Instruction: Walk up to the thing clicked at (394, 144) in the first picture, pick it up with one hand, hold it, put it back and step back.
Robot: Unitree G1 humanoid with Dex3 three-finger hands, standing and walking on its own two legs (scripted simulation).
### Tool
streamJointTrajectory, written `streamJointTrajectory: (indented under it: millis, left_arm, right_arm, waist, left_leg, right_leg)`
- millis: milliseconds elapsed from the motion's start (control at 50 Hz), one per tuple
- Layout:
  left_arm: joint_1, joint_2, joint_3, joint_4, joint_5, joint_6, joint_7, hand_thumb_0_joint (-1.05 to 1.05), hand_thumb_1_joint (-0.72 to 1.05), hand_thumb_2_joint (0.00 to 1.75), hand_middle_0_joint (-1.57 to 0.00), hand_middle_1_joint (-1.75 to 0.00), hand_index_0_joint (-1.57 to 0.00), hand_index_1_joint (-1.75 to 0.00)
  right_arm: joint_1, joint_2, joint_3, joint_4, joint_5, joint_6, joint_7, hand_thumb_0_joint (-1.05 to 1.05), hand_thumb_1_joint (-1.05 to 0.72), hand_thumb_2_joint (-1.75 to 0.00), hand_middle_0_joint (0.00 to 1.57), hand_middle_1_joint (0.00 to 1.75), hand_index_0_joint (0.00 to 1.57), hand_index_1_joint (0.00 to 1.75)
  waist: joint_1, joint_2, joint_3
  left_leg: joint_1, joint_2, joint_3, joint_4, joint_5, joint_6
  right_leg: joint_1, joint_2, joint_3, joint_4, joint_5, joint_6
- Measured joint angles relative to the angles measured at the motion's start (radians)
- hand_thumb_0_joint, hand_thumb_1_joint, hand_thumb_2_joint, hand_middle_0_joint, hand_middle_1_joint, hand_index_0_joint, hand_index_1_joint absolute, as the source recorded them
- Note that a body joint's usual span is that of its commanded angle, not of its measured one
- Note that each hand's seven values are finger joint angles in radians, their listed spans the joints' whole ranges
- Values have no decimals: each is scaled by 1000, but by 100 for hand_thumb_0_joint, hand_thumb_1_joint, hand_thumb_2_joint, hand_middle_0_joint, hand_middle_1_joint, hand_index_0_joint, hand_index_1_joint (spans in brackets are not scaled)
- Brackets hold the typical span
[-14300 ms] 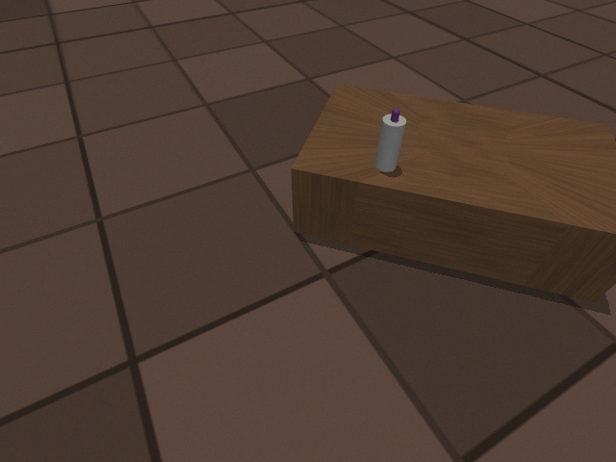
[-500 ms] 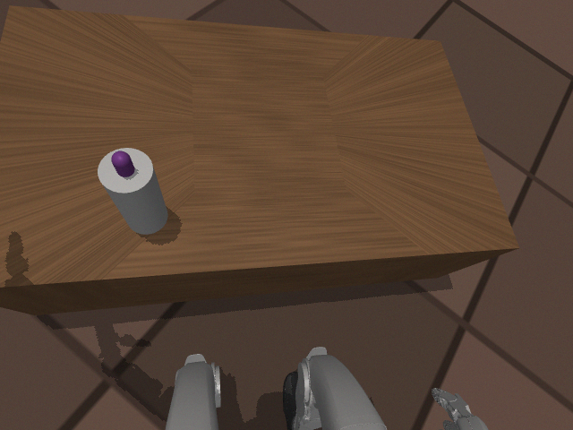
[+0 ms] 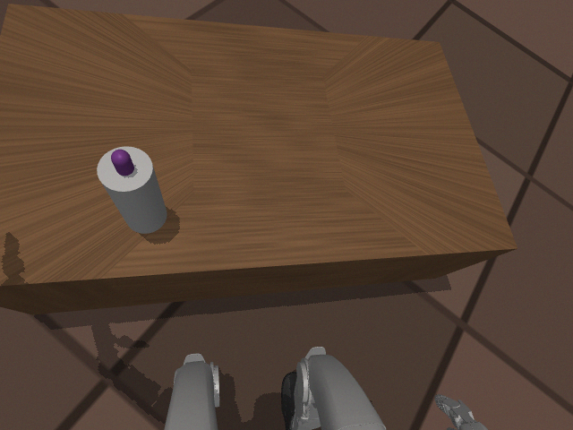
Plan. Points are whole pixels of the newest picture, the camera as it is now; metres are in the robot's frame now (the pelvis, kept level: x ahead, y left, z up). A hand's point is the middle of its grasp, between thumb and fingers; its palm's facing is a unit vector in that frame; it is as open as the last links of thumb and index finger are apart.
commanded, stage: go down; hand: left
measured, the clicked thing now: (135, 189) +0.51 +0.22 -0.18
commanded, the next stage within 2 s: approach in 0.66 s
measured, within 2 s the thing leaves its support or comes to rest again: neither
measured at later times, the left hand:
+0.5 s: hand out of the picture +0.43 +0.43 +0.08, palm faces +0.32 -0.95 +0.01, open 17.5 cm
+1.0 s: hand out of the picture +0.43 +0.42 +0.05, palm faces +0.31 -0.95 +0.03, open 17.7 cm
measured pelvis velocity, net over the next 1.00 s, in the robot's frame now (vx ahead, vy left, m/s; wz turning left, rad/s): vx -0.01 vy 0.00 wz -0.01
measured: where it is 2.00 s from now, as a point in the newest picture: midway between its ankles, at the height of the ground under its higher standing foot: outside the picture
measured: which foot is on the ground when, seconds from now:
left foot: down 0.00-1.00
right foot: down 0.00-1.00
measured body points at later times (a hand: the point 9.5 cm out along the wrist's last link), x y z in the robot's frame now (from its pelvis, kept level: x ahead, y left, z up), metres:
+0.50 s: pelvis +0.00 +0.00 +0.00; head +0.17 +0.07 +0.41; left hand +0.40 +0.48 +0.09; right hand +0.07 -0.27 -0.09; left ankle +0.02 +0.11 -0.63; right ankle +0.03 -0.15 -0.63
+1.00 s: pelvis -0.01 +0.00 -0.01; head +0.17 +0.07 +0.39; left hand +0.41 +0.47 +0.05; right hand +0.08 -0.27 -0.10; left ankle +0.02 +0.11 -0.63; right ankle +0.03 -0.15 -0.63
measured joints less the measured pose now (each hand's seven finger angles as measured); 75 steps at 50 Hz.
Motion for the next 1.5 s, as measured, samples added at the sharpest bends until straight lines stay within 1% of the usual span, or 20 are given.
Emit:
streamJointTrajectory:
  millis: [60,180,300,500,600,680,820,860,960,1020,1080,1160,1260,1320,1380,1500]
  left_arm:
    - [-7,-2,-1,-1,3,1,2,-1,-54,5,-5,-5,-5,-6]
    - [-29,19,-6,20,8,2,9,-1,-53,5,-5,-4,-5,-5]
    - [-34,25,-19,29,10,5,8,-1,-53,5,-5,-4,-5,-5]
    - [-30,16,-6,12,17,11,17,-1,-54,5,-5,-5,-5,-5]
    - [-19,22,-1,18,11,8,17,-1,-54,5,-5,-5,-5,-6]
    - [-17,22,-5,22,0,2,11,-1,-54,5,-5,-5,-5,-5]
    - [-23,6,-9,10,0,1,5,-1,-55,5,-5,-4,-5,-5]
    - [-29,6,-14,19,-3,-1,8,-1,-56,4,-5,-4,-5,-5]
    - [-43,1,-45,65,-3,-24,22,-1,-59,2,-6,-4,-6,-4]
    - [-55,-12,-64,94,-10,-58,32,-1,-60,1,-6,-4,-6,-3]
    - [-68,-30,-75,118,-18,-101,41,-1,-60,1,-5,-3,-6,-3]
    - [-83,-49,-71,144,-17,-164,45,-1,-61,0,-5,-4,-6,-3]
    - [-102,-79,-35,131,4,-220,65,-1,-61,2,-4,-5,-5,-4]
    - [-120,-100,-29,109,25,-233,84,-1,-61,3,-3,-5,-4,-5]
    - [-152,-120,-39,98,36,-237,108,-1,-61,4,-3,-6,-4,-6]
    - [-228,-155,-94,114,76,-232,175,-2,-61,6,-2,-7,-3,-7]
  right_arm:
    - [-4,1,0,3,-1,-2,-1,0,-90,-90,21,30,21,30]
    - [-9,1,3,-3,-4,-3,-2,0,-90,-90,21,30,21,30]
    - [-9,2,7,-12,-5,-6,2,0,-90,-90,21,30,21,30]
    - [-6,10,14,-11,-2,1,3,0,-90,-90,21,30,21,30]
    - [2,8,11,-12,0,-1,1,0,-90,-90,21,30,21,30]
    - [3,3,9,-11,0,-2,1,0,-90,-90,21,30,21,30]
    - [-6,0,7,-8,-1,-2,1,0,-90,-89,21,30,21,30]
    - [-10,1,7,-8,-2,-3,1,0,-89,-89,21,30,21,30]
    - [-13,-3,6,-16,-7,-7,6,0,-88,-89,21,30,21,30]
    - [-17,-8,6,-18,-10,-12,15,0,-88,-89,21,30,21,30]
    - [-25,-14,7,-17,-14,-15,28,0,-87,-89,21,30,21,30]
    - [-45,-17,11,-15,-26,-15,48,0,-87,-89,21,30,21,30]
    - [-72,-8,12,-16,-49,-2,77,0,-87,-89,21,30,21,30]
    - [-86,5,12,-17,-62,12,93,0,-88,-89,21,30,21,30]
    - [-96,16,11,-17,-72,26,108,0,-89,-89,21,30,21,30]
    - [-107,23,6,-25,-81,55,137,0,-90,-89,21,30,21,30]
  waist:
    - [1,-2,-1]
    - [0,0,0]
    - [0,6,0]
    - [-6,3,3]
    - [-4,5,-1]
    - [1,6,2]
    - [1,2,3]
    - [-1,0,1]
    - [-3,-1,-3]
    - [-5,-2,-5]
    - [-11,-2,-15]
    - [-28,-4,-34]
    - [-48,-7,-38]
    - [-57,-9,-34]
    - [-63,-7,-35]
    - [-78,12,-32]
  left_leg:
    - [2,0,-1,0,0,0]
    - [-2,0,-1,3,0,1]
    - [-11,-1,0,8,0,2]
    - [-5,1,2,4,2,3]
    - [-2,2,4,2,0,3]
    - [-5,1,5,4,-1,3]
    - [-13,-2,1,10,-2,2]
    - [-16,-2,0,12,-2,2]
    - [-46,-3,0,32,-5,3]
    - [-89,-5,0,67,-13,4]
    - [-162,-7,0,127,-30,5]
    - [-291,-9,-1,243,-63,5]
    - [-451,-9,-5,407,-109,4]
    - [-531,-11,-8,492,-128,1]
    - [-604,-14,-11,564,-139,-1]
    - [-724,-19,-13,685,-148,-4]
  right_leg:
    - [3,0,0,-1,1,0]
    - [-1,1,0,1,1,0]
    - [-10,0,1,5,2,2]
    - [-5,2,3,1,4,3]
    - [-3,2,6,-1,4,2]
    - [-7,2,6,3,2,3]
    - [-14,0,3,10,-1,2]
    - [-16,0,2,11,-1,2]
    - [-47,-2,3,34,-6,2]
    - [-92,-4,5,72,-15,2]
    - [-168,-7,8,137,-34,2]
    - [-300,-10,12,259,-69,1]
    - [-466,-10,17,428,-115,2]
    - [-549,-13,19,518,-136,0]
    - [-625,-15,21,595,-150,-2]
    - [-750,-19,26,724,-162,-4]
